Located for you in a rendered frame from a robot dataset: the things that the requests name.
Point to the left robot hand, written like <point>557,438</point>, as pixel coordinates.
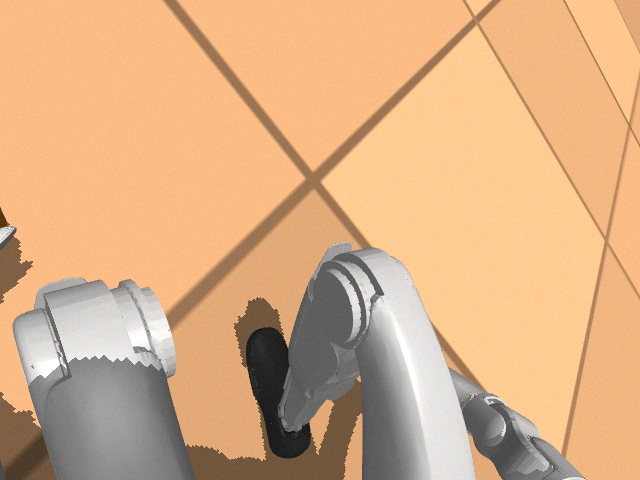
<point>6,233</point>

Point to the right robot foot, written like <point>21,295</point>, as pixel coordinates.
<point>267,363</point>

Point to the right robot hand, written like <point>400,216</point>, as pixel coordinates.
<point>465,389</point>

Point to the right robot arm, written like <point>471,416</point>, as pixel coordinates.
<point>513,443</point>

